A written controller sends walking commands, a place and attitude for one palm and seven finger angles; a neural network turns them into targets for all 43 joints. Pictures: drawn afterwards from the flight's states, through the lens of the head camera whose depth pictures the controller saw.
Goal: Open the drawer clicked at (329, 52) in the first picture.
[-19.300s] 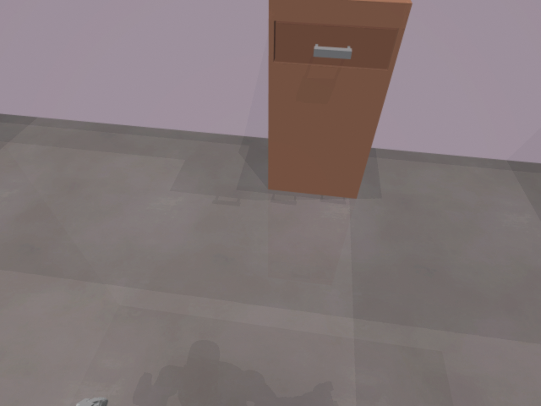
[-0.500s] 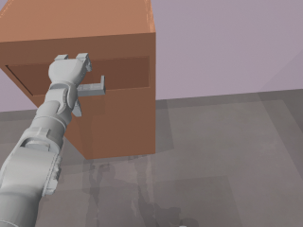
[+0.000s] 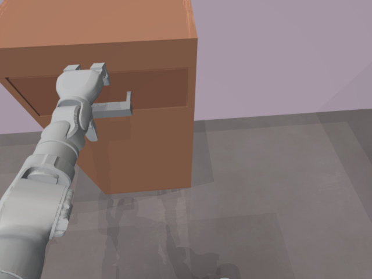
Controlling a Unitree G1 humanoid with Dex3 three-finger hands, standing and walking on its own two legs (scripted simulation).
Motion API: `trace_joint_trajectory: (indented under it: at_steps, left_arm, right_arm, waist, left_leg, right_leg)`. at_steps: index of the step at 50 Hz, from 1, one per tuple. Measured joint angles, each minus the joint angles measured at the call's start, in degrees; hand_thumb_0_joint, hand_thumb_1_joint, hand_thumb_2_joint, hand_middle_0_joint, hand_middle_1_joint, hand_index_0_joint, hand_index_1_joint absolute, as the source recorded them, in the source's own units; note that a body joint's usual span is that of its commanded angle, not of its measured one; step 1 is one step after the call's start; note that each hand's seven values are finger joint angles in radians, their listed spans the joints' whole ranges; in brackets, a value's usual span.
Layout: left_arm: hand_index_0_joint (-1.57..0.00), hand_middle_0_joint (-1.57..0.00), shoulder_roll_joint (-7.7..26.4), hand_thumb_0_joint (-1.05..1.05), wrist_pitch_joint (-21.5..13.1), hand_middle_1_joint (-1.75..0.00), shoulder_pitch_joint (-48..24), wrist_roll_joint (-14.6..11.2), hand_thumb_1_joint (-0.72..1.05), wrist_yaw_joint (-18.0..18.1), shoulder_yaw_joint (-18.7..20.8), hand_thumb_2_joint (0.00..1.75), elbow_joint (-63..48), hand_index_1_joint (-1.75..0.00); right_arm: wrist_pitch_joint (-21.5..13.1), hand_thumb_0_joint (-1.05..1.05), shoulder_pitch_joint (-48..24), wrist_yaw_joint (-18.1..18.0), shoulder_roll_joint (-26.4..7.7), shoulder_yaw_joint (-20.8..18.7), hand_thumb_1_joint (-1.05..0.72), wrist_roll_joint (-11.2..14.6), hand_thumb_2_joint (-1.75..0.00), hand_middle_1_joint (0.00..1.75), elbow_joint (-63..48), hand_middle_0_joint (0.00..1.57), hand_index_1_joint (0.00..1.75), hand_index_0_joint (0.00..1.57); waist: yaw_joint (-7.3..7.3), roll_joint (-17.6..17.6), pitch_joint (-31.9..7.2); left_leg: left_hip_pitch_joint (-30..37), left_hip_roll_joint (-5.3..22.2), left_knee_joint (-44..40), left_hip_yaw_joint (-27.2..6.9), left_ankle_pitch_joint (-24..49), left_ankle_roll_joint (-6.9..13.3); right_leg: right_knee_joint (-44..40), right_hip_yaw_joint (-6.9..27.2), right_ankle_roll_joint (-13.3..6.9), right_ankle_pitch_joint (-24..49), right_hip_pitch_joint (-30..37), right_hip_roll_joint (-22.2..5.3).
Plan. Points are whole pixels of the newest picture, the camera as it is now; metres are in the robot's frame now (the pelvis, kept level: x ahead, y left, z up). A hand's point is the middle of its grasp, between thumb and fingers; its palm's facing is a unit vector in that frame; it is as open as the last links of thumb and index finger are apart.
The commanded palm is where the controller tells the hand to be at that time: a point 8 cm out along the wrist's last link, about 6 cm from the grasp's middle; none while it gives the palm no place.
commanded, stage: move the hooked fingers above the handle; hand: left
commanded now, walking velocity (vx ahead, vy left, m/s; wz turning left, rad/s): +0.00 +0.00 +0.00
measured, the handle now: (106, 103) +0.54 +0.19 +0.01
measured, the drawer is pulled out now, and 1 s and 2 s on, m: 0.00 0.00 0.00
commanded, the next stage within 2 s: lower the fingers behind the handle in 0.66 s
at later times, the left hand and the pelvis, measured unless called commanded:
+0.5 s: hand (97, 106) +0.48 +0.18 +0.07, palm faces -0.06 -0.01 -1.00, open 13.8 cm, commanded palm +0.47 +0.19 +0.13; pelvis +0.00 -0.01 +0.00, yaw +1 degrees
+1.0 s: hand (99, 109) +0.49 +0.18 +0.06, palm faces -0.06 -0.02 -1.00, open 13.8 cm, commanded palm +0.47 +0.19 +0.11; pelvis -0.01 -0.01 +0.00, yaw +0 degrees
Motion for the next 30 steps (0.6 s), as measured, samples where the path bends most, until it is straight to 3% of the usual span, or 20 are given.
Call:
trace_joint_trajectory:
  at_steps: [8,14,19,24,30]
  left_arm:
    - [-0.32,-0.32,-3.4,0.00,-1.3,-1.20,1.3,0.0,-0.48,0.4,-1.5,0.30,-2.4,-1.20]
    - [-0.32,-0.32,-3.0,0.00,0.8,-1.20,1.4,0.9,-0.48,2.1,0.2,0.30,-1.5,-1.20]
    - [-0.32,-0.32,-2.4,0.00,2.1,-1.20,1.7,-0.1,-0.48,0.4,-1.2,0.30,-1.8,-1.20]
    - [-0.32,-0.32,-3.2,0.00,0.3,-1.20,1.8,-0.8,-0.48,-1.1,-2.8,0.30,-2.7,-1.20]
    - [-0.32,-0.32,-3.0,0.00,-1.1,-1.20,1.4,0.6,-0.48,1.1,-1.1,0.30,-2.2,-1.20]
  right_arm:
    - [0.8,0.00,-0.9,0.7,0.2,0.3,-0.91,-0.2,-0.90,0.30,0.2,0.20,0.30,0.21]
    - [0.8,0.00,-2.3,0.6,0.4,0.6,-0.91,-0.2,-0.90,0.30,-0.6,0.20,0.30,0.21]
    - [0.9,0.00,-1.8,0.5,0.4,0.3,-0.91,0.1,-0.90,0.30,-0.8,0.20,0.30,0.21]
    - [1.0,0.00,-1.4,0.1,0.0,0.3,-0.91,0.2,-0.90,0.30,-0.2,0.20,0.30,0.21]
    - [0.4,0.00,-1.7,-0.2,-0.4,0.2,-0.91,-0.1,-0.90,0.30,-0.2,0.20,0.30,0.21]
  waist:
    - [1.01,0.0,-0.4]
    - [0.68,0.3,-0.3]
    - [1.23,0.6,-0.1]
    - [1.54,0.4,0.3]
    - [0.76,0.1,0.4]
  left_leg:
    - [1.1,-0.4,0.1,-0.4,-0.4,0.1]
    - [1.3,-0.3,0.0,0.0,-0.3,0.0]
    - [2.1,-0.3,-0.8,-0.2,0.1,-0.1]
    - [2.8,-0.3,-1.0,-0.8,0.3,-0.3]
    - [1.9,-0.1,-0.5,-0.7,0.3,-0.6]
  right_leg:
    - [0.3,-0.3,0.2,-0.6,1.3,-0.4]
    - [0.5,0.1,0.1,-0.6,1.0,-0.3]
    - [-0.1,-0.1,0.0,-0.4,1.9,-0.2]
    - [-0.2,-0.7,-0.3,-0.5,2.8,-0.3]
    - [0.6,-0.6,-0.6,-0.6,1.7,-0.1]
